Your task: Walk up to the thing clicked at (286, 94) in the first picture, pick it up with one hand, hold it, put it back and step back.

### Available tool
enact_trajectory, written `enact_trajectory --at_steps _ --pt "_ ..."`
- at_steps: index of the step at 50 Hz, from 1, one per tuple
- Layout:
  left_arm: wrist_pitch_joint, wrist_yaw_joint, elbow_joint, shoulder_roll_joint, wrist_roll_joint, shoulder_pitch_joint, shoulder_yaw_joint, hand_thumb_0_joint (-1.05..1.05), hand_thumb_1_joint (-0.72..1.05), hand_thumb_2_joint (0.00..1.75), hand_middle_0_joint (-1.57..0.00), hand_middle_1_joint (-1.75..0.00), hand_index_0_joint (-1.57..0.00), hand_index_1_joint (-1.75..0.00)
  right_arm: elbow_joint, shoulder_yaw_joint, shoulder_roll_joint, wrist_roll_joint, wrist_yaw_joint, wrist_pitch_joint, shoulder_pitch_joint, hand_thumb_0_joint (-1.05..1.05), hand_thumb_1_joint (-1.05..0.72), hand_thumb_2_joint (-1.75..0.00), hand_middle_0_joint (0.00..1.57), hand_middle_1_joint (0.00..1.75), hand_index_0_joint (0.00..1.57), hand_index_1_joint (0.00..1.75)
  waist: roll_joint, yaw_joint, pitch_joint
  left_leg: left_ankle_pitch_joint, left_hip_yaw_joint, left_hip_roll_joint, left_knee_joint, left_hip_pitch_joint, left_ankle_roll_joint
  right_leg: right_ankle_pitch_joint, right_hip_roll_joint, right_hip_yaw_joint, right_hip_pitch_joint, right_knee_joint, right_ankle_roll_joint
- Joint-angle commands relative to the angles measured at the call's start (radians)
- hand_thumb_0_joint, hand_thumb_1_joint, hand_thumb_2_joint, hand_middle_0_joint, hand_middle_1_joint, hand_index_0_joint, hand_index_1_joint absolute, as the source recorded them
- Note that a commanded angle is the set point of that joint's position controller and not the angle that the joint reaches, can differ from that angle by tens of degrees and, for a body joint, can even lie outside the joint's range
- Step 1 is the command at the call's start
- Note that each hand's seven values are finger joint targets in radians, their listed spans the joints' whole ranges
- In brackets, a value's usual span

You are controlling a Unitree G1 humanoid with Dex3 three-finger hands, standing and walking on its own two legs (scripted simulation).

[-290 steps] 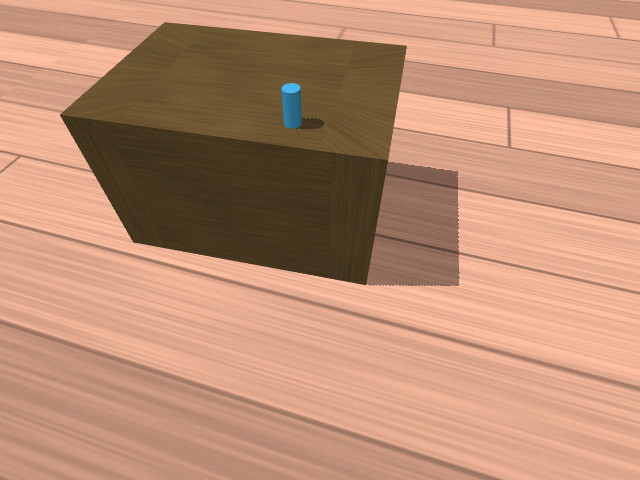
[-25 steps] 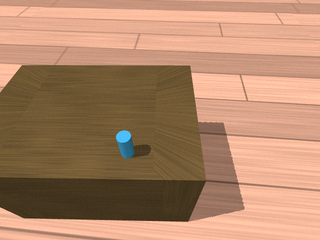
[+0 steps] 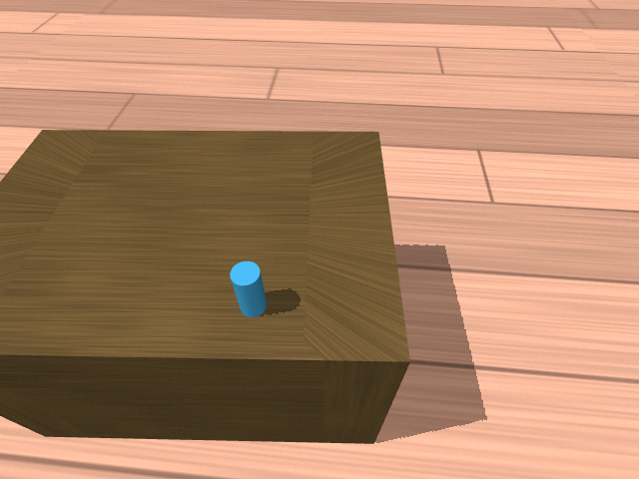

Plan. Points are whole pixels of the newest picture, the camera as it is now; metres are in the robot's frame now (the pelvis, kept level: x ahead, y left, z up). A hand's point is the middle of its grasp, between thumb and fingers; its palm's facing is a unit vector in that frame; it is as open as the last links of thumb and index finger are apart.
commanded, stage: stand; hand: left
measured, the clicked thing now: (249, 290) +0.44 +0.14 -0.13
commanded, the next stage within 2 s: rise first in 0.44 s
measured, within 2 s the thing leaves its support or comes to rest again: neither
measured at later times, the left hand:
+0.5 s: hand out of the picture +0.08 +0.25 -0.15, palm faces -0.01 -0.94 -0.35, open 7.4 cm
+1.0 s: hand (133, 463) +0.16 +0.26 -0.10, palm faces +0.18 -0.93 -0.33, open 15.7 cm
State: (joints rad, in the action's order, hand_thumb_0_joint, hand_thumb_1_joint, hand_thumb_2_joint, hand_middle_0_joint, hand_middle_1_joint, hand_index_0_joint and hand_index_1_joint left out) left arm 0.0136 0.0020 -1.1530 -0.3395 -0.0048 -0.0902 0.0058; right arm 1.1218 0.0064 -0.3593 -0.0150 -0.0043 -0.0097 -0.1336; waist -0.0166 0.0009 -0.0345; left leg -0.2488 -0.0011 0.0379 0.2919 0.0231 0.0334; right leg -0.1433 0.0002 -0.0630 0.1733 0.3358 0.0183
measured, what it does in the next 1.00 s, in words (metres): stands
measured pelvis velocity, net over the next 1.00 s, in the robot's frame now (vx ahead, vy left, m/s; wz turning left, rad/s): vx -0.01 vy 0.02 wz -0.01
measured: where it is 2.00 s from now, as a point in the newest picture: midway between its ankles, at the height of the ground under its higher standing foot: outside the picture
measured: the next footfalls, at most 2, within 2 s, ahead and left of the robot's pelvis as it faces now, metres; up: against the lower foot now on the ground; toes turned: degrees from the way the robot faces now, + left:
none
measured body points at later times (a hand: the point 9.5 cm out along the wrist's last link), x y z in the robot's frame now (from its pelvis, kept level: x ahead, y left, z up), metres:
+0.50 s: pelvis +0.00 +0.00 +0.00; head +0.02 -0.01 +0.45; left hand +0.08 +0.30 -0.13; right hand +0.07 -0.30 -0.14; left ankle -0.06 +0.14 -0.75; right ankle +0.02 -0.11 -0.75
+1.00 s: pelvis -0.01 +0.02 -0.01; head +0.02 +0.01 +0.44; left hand +0.15 +0.30 -0.08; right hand +0.14 -0.26 -0.11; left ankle -0.06 +0.14 -0.75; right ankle +0.02 -0.11 -0.75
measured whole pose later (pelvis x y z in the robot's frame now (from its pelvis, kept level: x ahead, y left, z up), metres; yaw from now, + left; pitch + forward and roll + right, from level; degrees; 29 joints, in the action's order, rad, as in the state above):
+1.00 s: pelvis -0.01 +0.02 -0.01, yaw +0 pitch +3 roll +0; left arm 0.04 -0.07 -0.60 -0.27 0.04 -0.22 0.10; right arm 0.80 -0.10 -0.25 0.04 0.07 -0.06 -0.14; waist -0.02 0.02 0.00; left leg -0.30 0.01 0.01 0.42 0.17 0.01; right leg -0.17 -0.02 -0.05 0.30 0.42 0.00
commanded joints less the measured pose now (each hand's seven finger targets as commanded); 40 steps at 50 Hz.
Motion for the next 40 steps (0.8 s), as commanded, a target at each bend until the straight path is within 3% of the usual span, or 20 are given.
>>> enact_trajectory --at_steps 1,6,21,26,27,28,29,30,31,32,33,34,35,37,39,40 --pt "0.018 -0.009 0.055 -0.226 0.001 0.040 0.041 0.00 0.90 0.90 -0.20 -0.30 -0.20 -0.30 -0.055 -0.042 -0.204 0.002 0.017 -0.015 0.016 0.00 -0.90 -0.90 0.20 0.30 0.20 0.30 0.006 0.003 0.056 0.137 -0.069 0.106 -0.057 0.093 -0.044 0.138 -0.138 0.132 -0.108 -0.032 0.007" --pt "0.020 -0.008 0.056 -0.223 0.001 0.036 0.040 0.00 0.90 0.90 -0.20 -0.30 -0.20 -0.30 -0.058 -0.042 -0.205 0.002 0.018 -0.020 0.017 0.00 -0.90 -0.90 0.20 0.30 0.20 0.30 0.005 0.003 0.072 0.187 -0.068 0.112 -0.054 0.067 -0.043 0.201 -0.143 0.131 -0.106 -0.019 0.009" --pt "0.022 -0.011 0.058 -0.221 0.002 0.032 0.038 0.00 0.90 0.90 -0.20 -0.30 -0.20 -0.30 -0.057 -0.047 -0.208 0.002 0.017 -0.014 0.011 0.00 -0.90 -0.90 0.20 0.30 0.20 0.30 0.003 0.002 0.064 0.144 -0.061 0.105 -0.044 0.075 -0.044 0.167 -0.140 0.135 -0.106 -0.034 0.005" --pt "0.024 -0.011 0.058 -0.230 0.002 0.030 0.040 0.00 0.90 0.90 -0.20 -0.30 -0.20 -0.30 -0.058 -0.043 -0.200 0.004 0.017 -0.016 0.006 0.00 -0.90 -0.90 0.20 0.30 0.20 0.30 0.009 0.002 0.076 0.193 -0.063 0.110 -0.049 0.059 -0.045 0.227 -0.144 0.134 -0.120 -0.022 0.009" --pt "0.024 -0.011 0.059 -0.226 0.001 0.031 0.039 0.00 0.82 0.82 -0.12 -0.22 -0.12 -0.22 -0.059 -0.045 -0.204 0.004 0.016 -0.016 0.010 0.00 -0.82 -0.82 0.12 0.22 0.12 0.22 0.012 0.002 0.075 0.198 -0.063 0.107 -0.047 0.068 -0.042 0.227 -0.140 0.129 -0.131 -0.024 0.007" --pt "0.098 -0.016 0.410 -0.033 0.077 0.382 0.013 0.00 0.74 0.74 -0.04 -0.14 -0.04 -0.14 -0.410 -0.008 -0.017 0.105 0.033 -0.134 0.361 0.00 -0.74 -0.74 0.05 0.14 0.05 0.14 -0.003 -0.043 0.055 0.157 0.038 -0.048 0.085 0.240 -0.036 0.110 -0.030 0.029 0.014 0.047 -0.012" --pt "0.132 -0.042 0.448 -0.119 0.108 0.305 0.025 0.00 0.66 0.66 -0.06 -0.06 -0.04 -0.08 -0.423 -0.006 -0.042 0.118 0.046 -0.154 0.336 0.00 -0.66 -0.66 0.05 0.06 0.05 0.06 0.050 0.010 0.103 0.116 0.032 -0.040 0.053 0.187 -0.041 0.050 -0.037 0.031 -0.065 0.024 -0.012" --pt "0.131 -0.056 0.362 -0.167 0.105 0.178 0.049 0.00 0.58 0.58 -0.06 -0.05 -0.04 -0.07 -0.343 -0.046 -0.120 0.115 0.062 -0.144 0.236 0.00 -0.58 -0.58 0.05 0.05 0.05 0.05 0.012 -0.002 0.055 0.079 0.038 -0.039 0.050 0.208 -0.038 0.027 -0.032 0.033 -0.036 0.025 -0.007" --pt "0.113 -0.069 0.300 -0.219 0.101 0.120 0.096 0.00 0.50 0.50 -0.06 -0.05 -0.04 -0.07 -0.279 -0.086 -0.156 0.111 0.074 -0.134 0.211 0.00 -0.50 -0.50 0.05 0.05 0.05 0.05 0.025 0.006 0.061 0.094 0.038 -0.041 0.088 0.262 -0.035 0.044 -0.027 0.030 -0.006 0.058 -0.005" --pt "0.102 -0.079 0.305 -0.272 0.097 0.098 0.156 0.00 0.42 0.42 -0.06 -0.06 -0.05 -0.07 -0.259 -0.158 -0.230 0.103 0.088 -0.130 0.208 0.00 -0.42 -0.42 0.05 0.05 0.05 0.05 0.035 0.014 0.120 0.131 0.036 -0.037 0.115 0.258 -0.036 0.087 -0.025 0.027 -0.014 0.089 -0.007" --pt "0.110 -0.083 0.323 -0.248 0.089 0.113 0.158 0.00 0.34 0.34 -0.07 -0.06 -0.05 -0.07 -0.245 -0.171 -0.210 0.085 0.091 -0.133 0.209 0.00 -0.34 -0.34 0.05 0.05 0.05 0.05 -0.006 0.017 0.206 0.161 0.037 -0.037 0.132 0.245 -0.033 0.128 -0.029 0.035 -0.042 0.112 -0.002" --pt "0.112 -0.080 0.337 -0.192 0.073 0.117 0.138 0.00 0.26 0.27 -0.06 -0.06 -0.06 -0.06 -0.223 -0.143 -0.128 0.075 0.085 -0.132 0.188 0.00 -0.26 -0.26 0.05 0.05 0.05 0.05 -0.030 0.013 0.230 0.178 0.031 -0.042 0.140 0.254 -0.035 0.154 -0.032 0.034 -0.047 0.121 -0.003" --pt "0.108 -0.075 0.350 -0.175 0.055 0.038 0.165 0.00 0.18 0.24 -0.07 -0.06 -0.07 -0.06 -0.195 -0.182 -0.129 0.059 0.079 -0.125 0.125 0.00 -0.18 -0.23 0.05 0.05 0.05 0.05 -0.023 0.011 0.248 0.209 0.029 -0.038 0.135 0.254 -0.034 0.184 -0.028 0.032 -0.051 0.126 0.002" --pt "0.091 -0.076 0.381 -0.181 0.045 -0.145 0.196 0.00 0.03 0.18 -0.07 -0.07 -0.08 -0.05 -0.211 -0.210 -0.124 0.060 0.079 -0.108 -0.049 0.00 -0.06 -0.20 0.05 0.05 0.05 0.05 -0.012 0.011 0.298 0.285 0.041 -0.048 0.124 0.219 -0.033 0.279 -0.028 0.027 -0.118 0.113 -0.002" --pt "0.087 -0.071 0.477 -0.180 0.040 -0.162 0.197 0.00 -0.09 0.12 -0.07 -0.07 -0.09 -0.04 -0.314 -0.213 -0.114 0.065 0.076 -0.098 -0.074 0.00 0.03 -0.18 0.05 0.05 0.05 0.05 0.021 0.006 0.316 0.332 0.049 -0.052 0.112 0.197 -0.032 0.342 -0.026 0.018 -0.158 0.102 -0.007" --pt "0.080 -0.066 0.507 -0.137 0.042 -0.165 0.177 0.00 -0.12 0.12 -0.06 -0.06 -0.08 -0.04 -0.343 -0.179 -0.061 0.067 0.070 -0.089 -0.059 0.00 0.09 -0.16 0.05 0.05 0.05 0.05 0.025 0.015 0.286 0.322 0.049 -0.053 0.108 0.200 -0.036 0.323 -0.026 0.016 -0.134 0.095 -0.009"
